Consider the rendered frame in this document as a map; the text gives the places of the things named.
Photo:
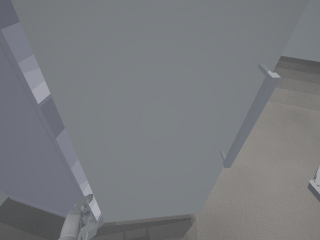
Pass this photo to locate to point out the fridge door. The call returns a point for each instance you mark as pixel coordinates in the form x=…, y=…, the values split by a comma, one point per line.
x=150, y=91

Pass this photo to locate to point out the left robot hand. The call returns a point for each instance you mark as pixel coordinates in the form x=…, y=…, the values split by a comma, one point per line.
x=73, y=224

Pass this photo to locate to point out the right robot hand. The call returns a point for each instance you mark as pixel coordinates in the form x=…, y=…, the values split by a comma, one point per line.
x=314, y=185

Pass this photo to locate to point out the handle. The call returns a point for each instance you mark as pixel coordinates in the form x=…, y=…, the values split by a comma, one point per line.
x=268, y=86

